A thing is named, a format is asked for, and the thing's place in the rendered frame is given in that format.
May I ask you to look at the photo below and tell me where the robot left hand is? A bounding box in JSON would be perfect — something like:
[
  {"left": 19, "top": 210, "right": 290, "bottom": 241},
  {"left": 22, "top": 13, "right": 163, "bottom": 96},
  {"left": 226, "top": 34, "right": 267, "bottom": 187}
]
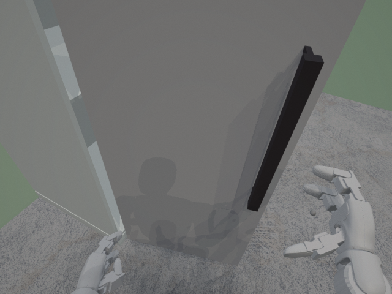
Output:
[{"left": 76, "top": 230, "right": 125, "bottom": 294}]

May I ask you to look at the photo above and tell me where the robot right forearm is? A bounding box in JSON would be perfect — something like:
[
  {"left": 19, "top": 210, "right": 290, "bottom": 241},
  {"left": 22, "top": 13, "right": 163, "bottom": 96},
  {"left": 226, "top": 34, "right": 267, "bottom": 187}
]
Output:
[{"left": 334, "top": 249, "right": 392, "bottom": 294}]

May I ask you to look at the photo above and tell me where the robot right hand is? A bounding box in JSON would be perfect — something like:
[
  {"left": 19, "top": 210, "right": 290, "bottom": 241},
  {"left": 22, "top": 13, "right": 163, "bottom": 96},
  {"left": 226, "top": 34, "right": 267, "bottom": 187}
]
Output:
[{"left": 283, "top": 165, "right": 375, "bottom": 260}]

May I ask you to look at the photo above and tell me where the handle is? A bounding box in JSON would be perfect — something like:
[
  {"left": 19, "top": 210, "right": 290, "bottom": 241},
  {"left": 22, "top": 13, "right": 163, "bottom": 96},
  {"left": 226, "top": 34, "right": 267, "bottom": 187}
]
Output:
[{"left": 247, "top": 46, "right": 324, "bottom": 211}]

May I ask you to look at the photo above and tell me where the fridge door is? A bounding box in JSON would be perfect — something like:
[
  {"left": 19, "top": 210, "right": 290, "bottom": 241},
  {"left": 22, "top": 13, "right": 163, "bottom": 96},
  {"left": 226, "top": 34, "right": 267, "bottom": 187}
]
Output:
[{"left": 51, "top": 0, "right": 366, "bottom": 266}]

